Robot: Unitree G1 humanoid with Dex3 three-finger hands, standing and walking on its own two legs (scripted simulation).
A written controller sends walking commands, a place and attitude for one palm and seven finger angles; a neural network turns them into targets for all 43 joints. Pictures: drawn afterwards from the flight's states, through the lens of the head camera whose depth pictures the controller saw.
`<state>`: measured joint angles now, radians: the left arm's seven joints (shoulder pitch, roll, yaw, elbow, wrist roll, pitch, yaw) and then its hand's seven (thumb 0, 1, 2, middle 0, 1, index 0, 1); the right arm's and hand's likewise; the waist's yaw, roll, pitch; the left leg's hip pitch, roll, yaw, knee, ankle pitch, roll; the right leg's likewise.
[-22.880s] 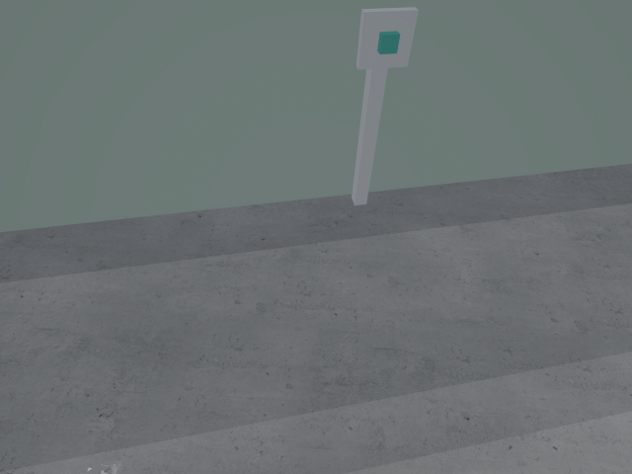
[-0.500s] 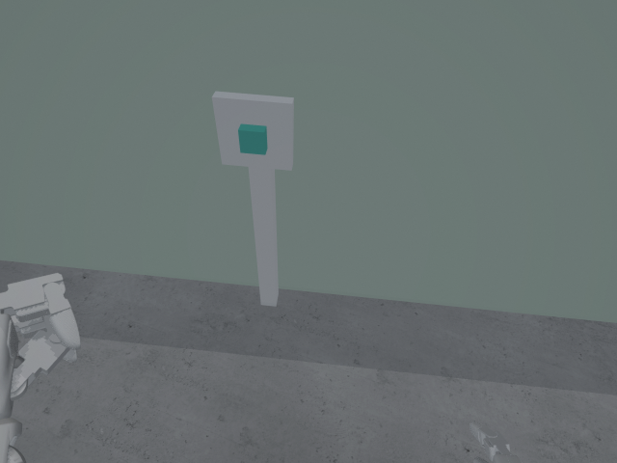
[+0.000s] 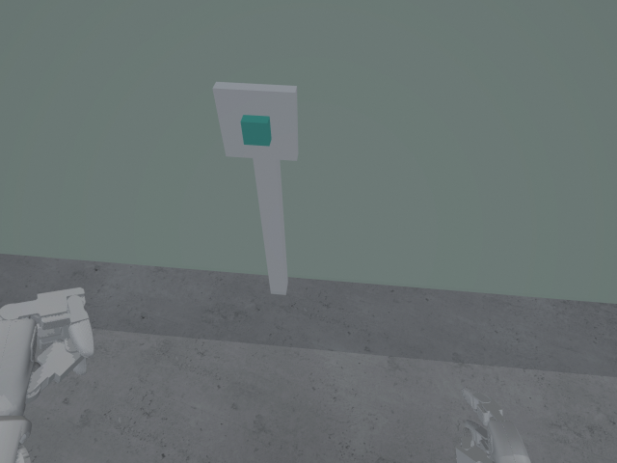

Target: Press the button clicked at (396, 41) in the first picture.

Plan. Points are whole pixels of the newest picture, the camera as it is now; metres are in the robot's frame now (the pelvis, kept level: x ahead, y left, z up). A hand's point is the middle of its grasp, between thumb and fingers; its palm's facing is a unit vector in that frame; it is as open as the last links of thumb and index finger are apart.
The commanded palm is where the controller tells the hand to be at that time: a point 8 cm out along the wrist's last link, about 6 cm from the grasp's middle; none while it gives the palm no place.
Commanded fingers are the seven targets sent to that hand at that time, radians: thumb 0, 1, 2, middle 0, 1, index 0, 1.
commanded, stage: let the arm hang, fingers relaxed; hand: left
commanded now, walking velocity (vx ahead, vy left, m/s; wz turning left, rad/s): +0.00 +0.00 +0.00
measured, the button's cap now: (256, 129) +0.79 +0.18 -0.01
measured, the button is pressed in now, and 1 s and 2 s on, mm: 0 0 0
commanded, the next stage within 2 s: stand and wait in 1.06 s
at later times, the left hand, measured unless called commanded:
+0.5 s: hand out of the picture -0.10 +0.20 -0.17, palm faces +0.05 -0.97 -0.23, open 5.1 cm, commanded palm none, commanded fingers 0.00 0.90 0.90 -0.27 -0.38 -0.27 -0.38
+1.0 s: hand out of the picture -0.03 +0.16 -0.18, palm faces +0.06 -0.99 -0.16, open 7.3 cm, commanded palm none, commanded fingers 0.00 0.90 0.90 -0.20 -0.30 -0.20 -0.30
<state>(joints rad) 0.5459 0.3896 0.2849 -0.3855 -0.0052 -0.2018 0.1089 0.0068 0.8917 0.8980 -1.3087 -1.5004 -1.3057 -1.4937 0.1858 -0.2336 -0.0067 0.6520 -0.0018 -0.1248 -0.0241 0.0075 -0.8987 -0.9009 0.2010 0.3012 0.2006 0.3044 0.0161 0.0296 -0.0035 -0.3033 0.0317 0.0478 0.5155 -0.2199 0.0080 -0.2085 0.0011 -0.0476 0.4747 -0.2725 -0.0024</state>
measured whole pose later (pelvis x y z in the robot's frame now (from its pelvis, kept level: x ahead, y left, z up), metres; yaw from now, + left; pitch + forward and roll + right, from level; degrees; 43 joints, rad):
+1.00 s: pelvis -0.02 +0.00 +0.00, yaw +1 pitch -1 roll +0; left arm 0.29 0.11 0.02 1.12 0.02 0.00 0.03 0.01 0.92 0.90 -0.21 -0.31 -0.20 -0.30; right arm 0.33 -0.11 -0.02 1.11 -0.03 0.02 -0.03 0.00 -0.91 -0.90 0.20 0.30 0.20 0.30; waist -0.01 0.01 0.03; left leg -0.28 0.01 0.04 0.47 -0.17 0.02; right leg -0.21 -0.02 -0.05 0.48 -0.25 0.00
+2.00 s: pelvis +0.02 -0.02 +0.01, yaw +0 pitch -1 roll +0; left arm 0.25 0.14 0.01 1.15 0.00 -0.01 0.03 0.00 0.91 0.90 -0.20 -0.30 -0.20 -0.29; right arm 0.24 -0.15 -0.01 1.15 -0.02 0.01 -0.04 0.00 -0.91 -0.90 0.20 0.30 0.20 0.30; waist 0.00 0.01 0.06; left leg -0.18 0.03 0.04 0.40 -0.20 -0.01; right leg -0.10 0.00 -0.06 0.39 -0.27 -0.02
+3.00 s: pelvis +0.02 -0.02 +0.01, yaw +0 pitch -2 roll +0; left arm 0.24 0.17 0.01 1.15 0.00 -0.01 0.02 0.00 0.91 0.90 -0.20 -0.30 -0.20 -0.29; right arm 0.23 -0.17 -0.01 1.15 -0.02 0.01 -0.04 0.00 -0.90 -0.90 0.20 0.30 0.20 0.30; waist 0.00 0.01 0.06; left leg -0.15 0.04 0.04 0.38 -0.19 -0.02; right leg -0.06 0.02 -0.06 0.36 -0.26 -0.03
